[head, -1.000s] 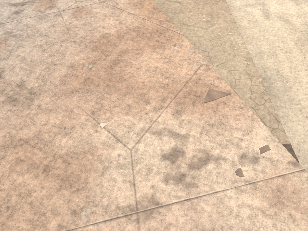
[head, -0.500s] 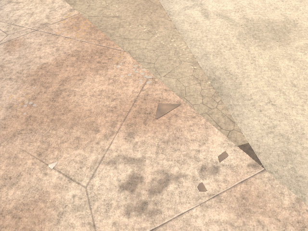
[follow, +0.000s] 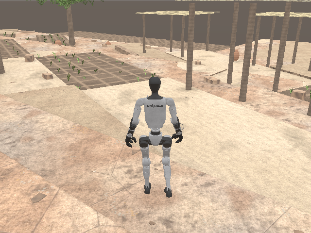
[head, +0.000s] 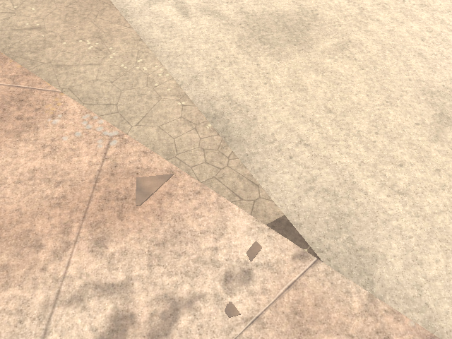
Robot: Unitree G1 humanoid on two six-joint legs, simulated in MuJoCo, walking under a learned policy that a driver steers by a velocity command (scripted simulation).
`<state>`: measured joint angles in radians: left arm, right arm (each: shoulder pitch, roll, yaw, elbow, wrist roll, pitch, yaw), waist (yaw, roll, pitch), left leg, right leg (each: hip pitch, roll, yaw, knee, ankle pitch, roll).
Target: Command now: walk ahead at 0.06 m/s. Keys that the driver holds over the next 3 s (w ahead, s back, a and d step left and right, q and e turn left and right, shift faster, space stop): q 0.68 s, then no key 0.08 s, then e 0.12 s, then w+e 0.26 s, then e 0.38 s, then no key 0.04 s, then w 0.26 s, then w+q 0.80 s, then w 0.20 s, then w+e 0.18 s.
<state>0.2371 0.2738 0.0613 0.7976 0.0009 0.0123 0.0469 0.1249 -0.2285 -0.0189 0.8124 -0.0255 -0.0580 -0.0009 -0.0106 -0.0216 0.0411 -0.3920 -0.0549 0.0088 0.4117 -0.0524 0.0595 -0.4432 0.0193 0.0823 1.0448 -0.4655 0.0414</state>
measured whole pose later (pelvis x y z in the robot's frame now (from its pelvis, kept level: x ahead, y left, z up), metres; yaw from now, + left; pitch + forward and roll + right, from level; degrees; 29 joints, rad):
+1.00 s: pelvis +0.05 +0.04 +0.00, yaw +22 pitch +2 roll +1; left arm 0.25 0.26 0.05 0.75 -0.02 0.00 0.02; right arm 0.16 -0.22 -0.02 0.69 0.00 -0.01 0.00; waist 0.01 -0.01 -0.03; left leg -0.25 -0.07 0.00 0.47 -0.26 0.07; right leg -0.34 -0.04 0.00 0.68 -0.38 0.01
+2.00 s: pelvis +0.30 +0.06 +0.01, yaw +2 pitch +2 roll +1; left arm 0.42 0.21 0.01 0.74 0.07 -0.12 -0.02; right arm 0.24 -0.25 -0.05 0.73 -0.05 -0.09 0.03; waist 0.04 0.01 -0.02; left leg -0.57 -0.06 -0.08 1.01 -0.22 0.09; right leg -0.07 0.01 -0.07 0.34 -0.30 -0.05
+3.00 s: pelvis +0.84 +0.20 +0.01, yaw +25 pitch +2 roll -1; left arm 0.53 0.22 0.00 0.92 0.05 -0.11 -0.04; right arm 0.07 -0.25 0.00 0.69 -0.06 -0.05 0.06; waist 0.13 0.04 -0.04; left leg -0.67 0.06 -0.03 0.80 -0.09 -0.03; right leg -0.11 0.02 0.00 0.31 -0.24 -0.04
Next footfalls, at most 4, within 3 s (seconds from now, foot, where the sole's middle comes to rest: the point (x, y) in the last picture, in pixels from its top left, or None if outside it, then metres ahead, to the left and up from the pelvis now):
0.16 right None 0.08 -0.13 -0.77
0.58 left None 0.05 0.13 -0.77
1.08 right None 0.12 -0.06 -0.77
1.46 left None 0.32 0.20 -0.77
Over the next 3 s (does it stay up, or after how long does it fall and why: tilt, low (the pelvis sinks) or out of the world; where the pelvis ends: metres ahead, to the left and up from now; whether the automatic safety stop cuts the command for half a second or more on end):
stays up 0.84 0.20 0.01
